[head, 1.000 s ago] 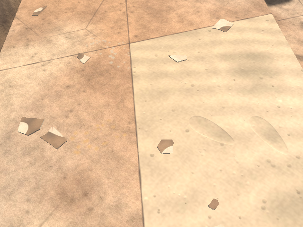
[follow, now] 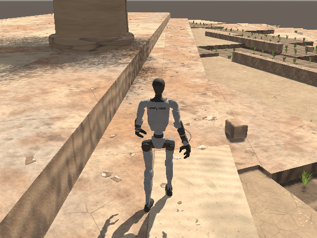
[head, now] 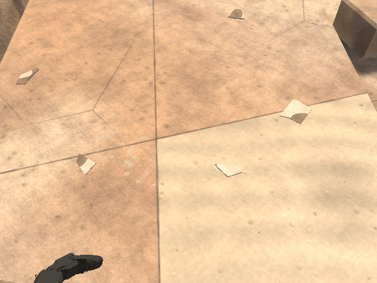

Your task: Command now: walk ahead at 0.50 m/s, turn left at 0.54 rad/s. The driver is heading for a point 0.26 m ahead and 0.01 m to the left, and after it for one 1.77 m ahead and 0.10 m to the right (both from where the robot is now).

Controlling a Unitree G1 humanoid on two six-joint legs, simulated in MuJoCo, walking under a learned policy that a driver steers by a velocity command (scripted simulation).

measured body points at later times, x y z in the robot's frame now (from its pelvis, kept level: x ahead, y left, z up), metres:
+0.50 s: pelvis +0.15 +0.00 +0.00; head +0.17 +0.01 +0.45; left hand +0.14 +0.26 -0.14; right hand +0.35 -0.21 -0.11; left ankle +0.20 +0.10 -0.73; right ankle +0.13 -0.11 -0.72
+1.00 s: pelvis +0.13 -0.03 +0.01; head +0.15 -0.07 +0.46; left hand +0.27 +0.23 -0.09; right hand +0.19 -0.32 -0.13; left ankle +0.16 +0.11 -0.66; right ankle +0.13 -0.10 -0.73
